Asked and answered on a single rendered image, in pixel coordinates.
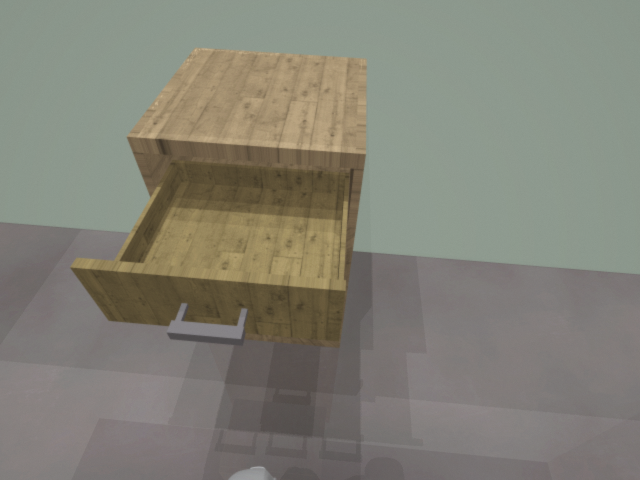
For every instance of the handle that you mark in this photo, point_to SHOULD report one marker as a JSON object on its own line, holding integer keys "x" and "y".
{"x": 205, "y": 332}

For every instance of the drawer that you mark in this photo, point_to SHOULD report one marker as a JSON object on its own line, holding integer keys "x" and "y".
{"x": 222, "y": 237}

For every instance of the cabinet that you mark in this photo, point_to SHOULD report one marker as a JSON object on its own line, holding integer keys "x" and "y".
{"x": 261, "y": 109}

